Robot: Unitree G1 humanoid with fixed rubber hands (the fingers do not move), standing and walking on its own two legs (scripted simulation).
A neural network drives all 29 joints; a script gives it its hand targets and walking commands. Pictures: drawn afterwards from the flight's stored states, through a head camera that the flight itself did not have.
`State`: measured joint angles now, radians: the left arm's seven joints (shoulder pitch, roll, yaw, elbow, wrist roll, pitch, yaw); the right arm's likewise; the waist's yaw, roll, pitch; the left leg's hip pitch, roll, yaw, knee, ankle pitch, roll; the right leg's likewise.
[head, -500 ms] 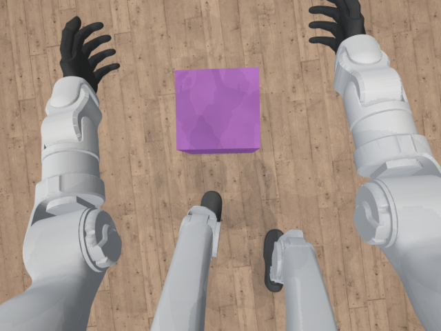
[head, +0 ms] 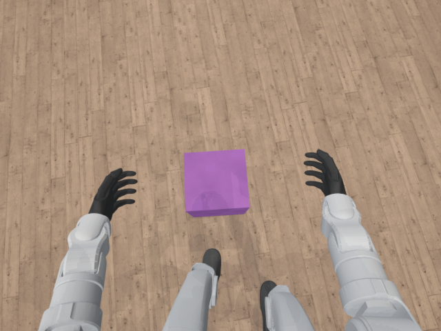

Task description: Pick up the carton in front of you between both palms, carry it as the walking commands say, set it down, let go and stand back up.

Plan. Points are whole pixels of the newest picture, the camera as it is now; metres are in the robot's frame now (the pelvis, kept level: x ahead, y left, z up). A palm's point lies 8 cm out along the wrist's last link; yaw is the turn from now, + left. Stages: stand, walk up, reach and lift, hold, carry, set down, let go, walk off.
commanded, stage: let go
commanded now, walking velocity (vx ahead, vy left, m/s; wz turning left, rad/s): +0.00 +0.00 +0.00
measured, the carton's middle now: (216, 186) +0.46 +0.09 -0.60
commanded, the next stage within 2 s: stand in 0.96 s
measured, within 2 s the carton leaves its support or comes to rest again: neither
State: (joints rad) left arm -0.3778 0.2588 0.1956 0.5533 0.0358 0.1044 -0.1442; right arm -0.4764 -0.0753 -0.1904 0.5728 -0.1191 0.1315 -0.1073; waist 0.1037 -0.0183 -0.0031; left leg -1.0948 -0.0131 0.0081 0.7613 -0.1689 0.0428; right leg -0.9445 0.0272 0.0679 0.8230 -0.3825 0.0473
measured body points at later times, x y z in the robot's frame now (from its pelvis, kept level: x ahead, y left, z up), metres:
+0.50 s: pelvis +0.06 -0.04 +0.05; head +0.11 -0.04 +0.50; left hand +0.21 +0.20 -0.03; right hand +0.26 -0.26 -0.03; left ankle +0.09 +0.09 -0.69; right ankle -0.01 -0.15 -0.69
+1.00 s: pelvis +0.06 -0.04 +0.05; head +0.07 -0.04 +0.50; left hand +0.21 +0.22 -0.03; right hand +0.24 -0.27 -0.03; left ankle +0.09 +0.09 -0.69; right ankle -0.01 -0.15 -0.69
